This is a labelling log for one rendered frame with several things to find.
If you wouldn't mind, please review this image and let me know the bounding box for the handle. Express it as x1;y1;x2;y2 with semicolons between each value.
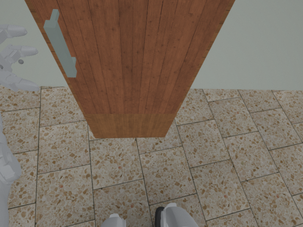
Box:
43;9;77;78

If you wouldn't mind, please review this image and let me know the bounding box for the robot right thigh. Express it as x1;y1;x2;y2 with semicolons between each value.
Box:
161;207;199;227

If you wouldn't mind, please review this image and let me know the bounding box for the left robot hand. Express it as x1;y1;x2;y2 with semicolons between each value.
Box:
0;24;39;92

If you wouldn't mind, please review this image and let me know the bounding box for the robot right shin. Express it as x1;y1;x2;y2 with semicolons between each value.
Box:
160;202;177;227

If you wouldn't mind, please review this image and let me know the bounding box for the cupboard door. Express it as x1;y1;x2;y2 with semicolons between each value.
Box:
31;0;230;114

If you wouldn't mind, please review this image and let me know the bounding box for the left robot upper arm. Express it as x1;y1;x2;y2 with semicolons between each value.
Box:
0;142;21;227

